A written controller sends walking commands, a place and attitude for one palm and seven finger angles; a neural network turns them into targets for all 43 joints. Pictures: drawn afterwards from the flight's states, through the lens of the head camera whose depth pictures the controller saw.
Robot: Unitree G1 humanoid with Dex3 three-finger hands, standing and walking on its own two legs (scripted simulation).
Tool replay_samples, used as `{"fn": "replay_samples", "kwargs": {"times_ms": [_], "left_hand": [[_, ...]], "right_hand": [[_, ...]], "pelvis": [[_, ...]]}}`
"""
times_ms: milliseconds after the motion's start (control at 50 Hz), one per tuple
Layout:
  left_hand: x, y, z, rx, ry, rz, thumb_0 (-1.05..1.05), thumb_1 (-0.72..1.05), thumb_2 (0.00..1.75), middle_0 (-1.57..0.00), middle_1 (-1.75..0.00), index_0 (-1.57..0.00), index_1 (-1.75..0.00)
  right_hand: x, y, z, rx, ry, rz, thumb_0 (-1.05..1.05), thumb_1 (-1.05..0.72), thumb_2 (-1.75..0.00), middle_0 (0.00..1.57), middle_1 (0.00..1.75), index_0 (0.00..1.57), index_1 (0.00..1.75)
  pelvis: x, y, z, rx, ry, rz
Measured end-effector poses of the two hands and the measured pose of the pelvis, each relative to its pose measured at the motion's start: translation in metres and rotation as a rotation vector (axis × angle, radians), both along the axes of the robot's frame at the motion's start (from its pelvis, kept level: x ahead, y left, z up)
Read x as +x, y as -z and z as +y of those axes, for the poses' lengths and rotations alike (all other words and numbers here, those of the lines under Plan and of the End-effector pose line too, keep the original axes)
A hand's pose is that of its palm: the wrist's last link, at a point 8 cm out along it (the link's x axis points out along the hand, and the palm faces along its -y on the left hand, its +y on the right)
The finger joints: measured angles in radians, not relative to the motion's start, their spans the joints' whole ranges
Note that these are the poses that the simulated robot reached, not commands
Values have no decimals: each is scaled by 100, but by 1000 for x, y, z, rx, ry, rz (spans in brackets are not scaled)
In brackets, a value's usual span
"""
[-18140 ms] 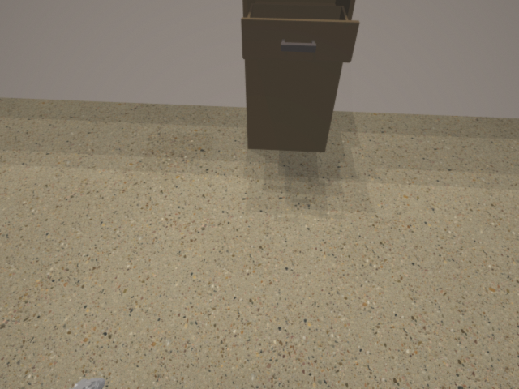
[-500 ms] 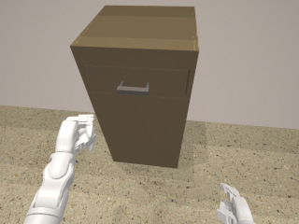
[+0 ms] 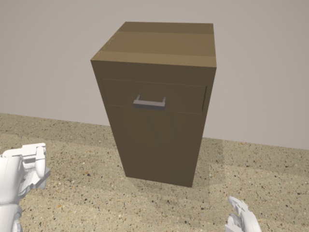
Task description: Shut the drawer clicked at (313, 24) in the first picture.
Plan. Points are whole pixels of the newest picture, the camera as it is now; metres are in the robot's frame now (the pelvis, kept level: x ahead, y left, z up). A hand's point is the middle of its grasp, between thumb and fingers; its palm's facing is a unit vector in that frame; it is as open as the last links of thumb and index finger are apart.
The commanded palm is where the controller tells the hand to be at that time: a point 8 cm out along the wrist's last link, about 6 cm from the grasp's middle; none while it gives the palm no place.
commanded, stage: draw the hand back to the body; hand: left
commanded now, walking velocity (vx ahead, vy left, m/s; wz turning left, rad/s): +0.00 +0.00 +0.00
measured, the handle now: (150, 101) +0.60 +0.10 -0.01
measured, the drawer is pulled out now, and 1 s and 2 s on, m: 0.00 0.00 0.00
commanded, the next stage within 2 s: step back with the hand held close in 0.16 s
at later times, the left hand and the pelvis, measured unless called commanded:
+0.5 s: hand (39, 172) +0.18 +0.25 +0.16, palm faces +0.34 -0.83 -0.45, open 3.2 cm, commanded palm +0.12 +0.29 +0.17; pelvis -0.02 +0.01 +0.00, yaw +0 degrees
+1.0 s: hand (11, 207) +0.11 +0.27 +0.15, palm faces +0.35 -0.82 -0.45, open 3.2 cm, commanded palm +0.05 +0.31 +0.17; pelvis -0.08 +0.03 -0.01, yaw +0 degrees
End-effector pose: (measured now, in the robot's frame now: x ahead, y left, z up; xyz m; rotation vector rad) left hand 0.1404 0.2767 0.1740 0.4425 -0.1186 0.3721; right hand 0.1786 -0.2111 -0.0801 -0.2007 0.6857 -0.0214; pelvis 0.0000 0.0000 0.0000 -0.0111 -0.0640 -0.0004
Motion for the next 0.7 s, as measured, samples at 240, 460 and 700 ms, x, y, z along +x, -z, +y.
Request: {"fn": "replay_samples", "kwargs": {"times_ms": [240,460,700], "left_hand": [[-9,5,4,-21,-23,-16,1,89,90,-140,-160,-141,-160],[-2,-8,13,78,37,-44,1,89,90,-140,-160,-140,-160],[-25,0,24,122,87,20,1,89,90,-140,-160,-140,-160]], "right_hand": [[-4,-3,0,-24,2,-21,1,-90,-90,20,30,20,30],[-21,-3,-8,-22,74,20,1,-90,-90,20,30,21,30],[-60,0,-13,-76,152,84,1,-90,-90,20,30,20,30]], "pelvis": [[-6,1,2,0,-5,-10],[-12,1,10,-8,6,52],[-38,4,24,5,10,83]]}}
